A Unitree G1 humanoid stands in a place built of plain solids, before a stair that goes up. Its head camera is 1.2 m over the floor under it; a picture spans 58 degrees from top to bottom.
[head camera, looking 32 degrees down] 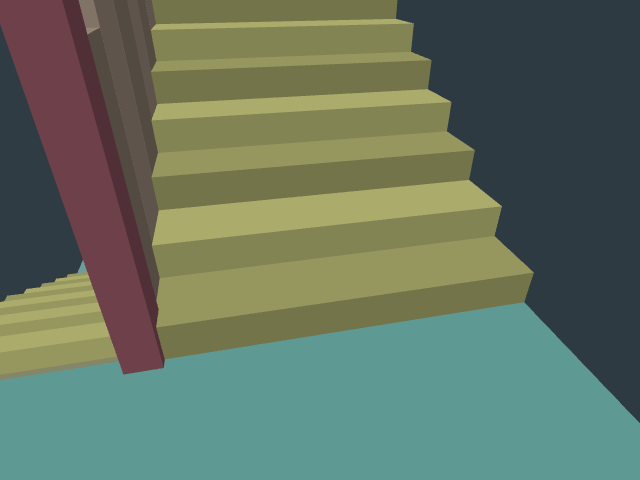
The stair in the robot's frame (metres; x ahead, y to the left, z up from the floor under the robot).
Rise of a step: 0.15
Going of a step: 0.29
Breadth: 1.48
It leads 13 degrees to the left of straight ahead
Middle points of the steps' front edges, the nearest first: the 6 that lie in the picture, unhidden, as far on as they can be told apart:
1.26 -0.15 0.16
1.54 -0.08 0.31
1.83 -0.02 0.47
2.11 0.04 0.62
2.39 0.11 0.78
2.68 0.17 0.93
